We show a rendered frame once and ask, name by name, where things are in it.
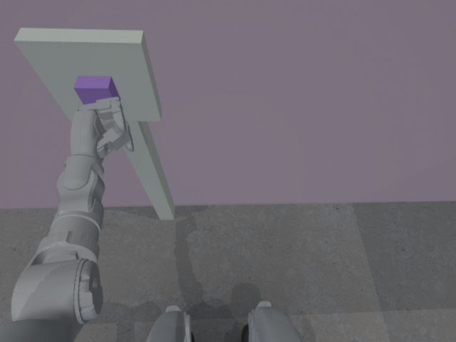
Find panel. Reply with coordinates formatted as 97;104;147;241
14;28;175;220

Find left robot forearm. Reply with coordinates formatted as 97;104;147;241
11;155;105;321

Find left robot hand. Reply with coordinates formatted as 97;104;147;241
70;97;134;164

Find button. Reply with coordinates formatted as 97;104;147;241
74;76;120;105

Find right robot thigh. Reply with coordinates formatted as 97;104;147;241
248;306;304;342

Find left robot upper arm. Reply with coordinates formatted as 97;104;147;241
0;259;103;342

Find left robot shin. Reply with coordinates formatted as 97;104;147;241
165;306;181;312

